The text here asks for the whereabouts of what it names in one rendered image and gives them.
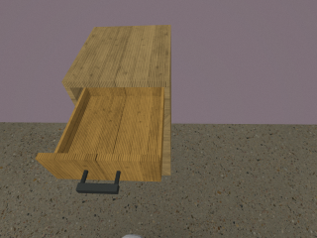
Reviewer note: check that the drawer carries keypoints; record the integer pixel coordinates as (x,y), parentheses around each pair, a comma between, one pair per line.
(111,129)

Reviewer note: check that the handle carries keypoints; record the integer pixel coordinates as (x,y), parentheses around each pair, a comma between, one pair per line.
(98,188)

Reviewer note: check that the cabinet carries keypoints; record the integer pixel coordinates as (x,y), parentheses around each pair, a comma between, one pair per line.
(126,56)

